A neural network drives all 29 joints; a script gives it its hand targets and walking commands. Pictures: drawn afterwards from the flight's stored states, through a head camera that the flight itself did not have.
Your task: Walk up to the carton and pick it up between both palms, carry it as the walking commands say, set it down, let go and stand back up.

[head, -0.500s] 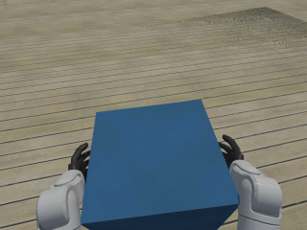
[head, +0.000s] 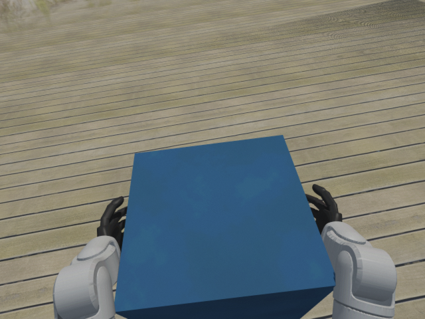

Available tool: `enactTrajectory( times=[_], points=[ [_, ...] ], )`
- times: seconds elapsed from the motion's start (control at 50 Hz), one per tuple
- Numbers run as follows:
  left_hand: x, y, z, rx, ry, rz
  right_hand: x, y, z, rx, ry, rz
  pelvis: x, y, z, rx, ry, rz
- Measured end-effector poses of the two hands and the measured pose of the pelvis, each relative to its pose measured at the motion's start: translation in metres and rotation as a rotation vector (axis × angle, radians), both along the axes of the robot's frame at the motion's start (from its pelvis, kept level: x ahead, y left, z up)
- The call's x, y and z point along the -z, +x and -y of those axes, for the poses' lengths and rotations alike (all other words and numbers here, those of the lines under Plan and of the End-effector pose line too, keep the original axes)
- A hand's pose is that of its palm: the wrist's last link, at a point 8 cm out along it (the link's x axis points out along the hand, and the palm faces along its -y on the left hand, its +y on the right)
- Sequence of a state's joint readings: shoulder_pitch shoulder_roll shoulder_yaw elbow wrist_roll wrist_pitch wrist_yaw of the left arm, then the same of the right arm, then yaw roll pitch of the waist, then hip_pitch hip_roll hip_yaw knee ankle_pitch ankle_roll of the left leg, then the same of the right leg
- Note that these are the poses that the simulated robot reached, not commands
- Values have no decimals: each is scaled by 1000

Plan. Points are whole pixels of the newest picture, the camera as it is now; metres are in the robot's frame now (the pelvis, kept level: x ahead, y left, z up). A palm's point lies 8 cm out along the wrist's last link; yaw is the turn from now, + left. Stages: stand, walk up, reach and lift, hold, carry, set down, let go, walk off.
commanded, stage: carry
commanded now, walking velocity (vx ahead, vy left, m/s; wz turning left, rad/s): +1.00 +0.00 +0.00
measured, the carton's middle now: (220, 241) +0.26 +0.00 +0.03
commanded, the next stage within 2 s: none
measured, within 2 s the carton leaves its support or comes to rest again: neither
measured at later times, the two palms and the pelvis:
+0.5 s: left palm (167, 105) +0.69 +0.13 +0.08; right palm (283, 94) +0.72 -0.22 +0.07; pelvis +0.47 -0.06 -0.01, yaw +4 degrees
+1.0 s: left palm (182, 48) +1.18 +0.11 +0.08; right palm (263, 41) +1.18 -0.24 +0.07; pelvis +0.94 -0.06 -0.01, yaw +0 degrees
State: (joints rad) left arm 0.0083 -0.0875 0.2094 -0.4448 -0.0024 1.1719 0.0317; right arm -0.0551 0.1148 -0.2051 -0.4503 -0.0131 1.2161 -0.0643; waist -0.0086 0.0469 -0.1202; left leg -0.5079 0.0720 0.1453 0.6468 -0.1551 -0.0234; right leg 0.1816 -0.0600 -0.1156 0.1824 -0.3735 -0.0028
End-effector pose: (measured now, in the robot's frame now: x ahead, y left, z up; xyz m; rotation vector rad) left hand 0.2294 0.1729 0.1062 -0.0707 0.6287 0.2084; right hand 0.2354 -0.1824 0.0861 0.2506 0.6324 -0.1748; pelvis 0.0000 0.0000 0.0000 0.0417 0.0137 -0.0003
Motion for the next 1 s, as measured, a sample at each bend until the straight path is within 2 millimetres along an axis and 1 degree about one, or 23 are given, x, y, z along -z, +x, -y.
enactTrajectory(
  times=[0.06, 0.08, 0.12, 0.2, 0.26, 0.34, 0.4, 0.42, 0.48, 0.54, 0.58, 0.62, 0.68, 0.76, 0.82, 0.84, 0.88, 0.94, 1.0],
  points=[
    [19, 67, -6, 18, -9, 14, 16, 60, -6, 16, -11, 13, 21, 62, -8, 13, -11, -9],
    [26, 88, -7, 29, -12, 4, 21, 78, -7, 26, -15, 3, 25, 81, -10, 23, 2, -10],
    [33, 125, -5, 46, -19, -30, 25, 109, -4, 45, -20, -31, 22, 114, -11, 40, 14, -26],
    [28, 194, 2, 56, -25, -50, 18, 175, 2, 54, -26, -54, 11, 180, -6, 54, 12, -48],
    [24, 245, 6, 39, -34, -45, 13, 231, 7, 36, -36, -51, 7, 234, 3, 36, 6, -51],
    [25, 315, 15, -4, -34, -31, 13, 317, 15, -9, -40, -37, 11, 313, 22, -9, 6, -56],
    [29, 374, 28, -34, -22, -8, 23, 386, 27, -40, -30, -13, 23, 378, 41, -42, 4, -55],
    [30, 393, 31, -45, -19, -12, 26, 408, 31, -51, -26, -17, 24, 398, 46, -53, -15, -52],
    [25, 443, 40, -68, -17, -37, 23, 465, 39, -73, -25, -42, 14, 451, 58, -70, -9, -38],
    [12, 493, 46, -77, -7, -56, 13, 519, 44, -81, -12, -60, -2, 503, 64, -78, 6, -41],
    [2, 530, 48, -77, 3, -53, 6, 555, 46, -79, -2, -58, -10, 539, 66, -77, 16, -42],
    [-5, 568, 50, -73, 12, -47, 2, 591, 48, -74, 6, -51, -14, 576, 66, -73, 26, -37],
    [-6, 627, 52, -59, 17, -30, 2, 647, 51, -60, 10, -34, -12, 634, 65, -63, 36, -31],
    [7, 713, 51, -30, 17, -11, 15, 724, 50, -31, 7, -14, 6, 714, 58, -41, 36, -32],
    [28, 780, 44, -12, 4, 6, 29, 785, 44, -16, -8, 2, 27, 778, 49, -29, 24, -29],
    [34, 801, 44, -3, -3, -3, 32, 804, 44, -9, -17, -8, 30, 797, 49, -20, 37, -27],
    [40, 838, 47, 9, -17, -28, 32, 837, 47, 2, -32, -33, 27, 832, 50, -4, 49, -40],
    [35, 892, 54, 22, -19, -41, 27, 886, 54, 14, -35, -47, 19, 883, 54, 13, 51, -53],
    [30, 946, 60, 14, -26, -32, 20, 942, 60, 6, -39, -40, 15, 939, 62, 4, 46, -52]
  ],
)
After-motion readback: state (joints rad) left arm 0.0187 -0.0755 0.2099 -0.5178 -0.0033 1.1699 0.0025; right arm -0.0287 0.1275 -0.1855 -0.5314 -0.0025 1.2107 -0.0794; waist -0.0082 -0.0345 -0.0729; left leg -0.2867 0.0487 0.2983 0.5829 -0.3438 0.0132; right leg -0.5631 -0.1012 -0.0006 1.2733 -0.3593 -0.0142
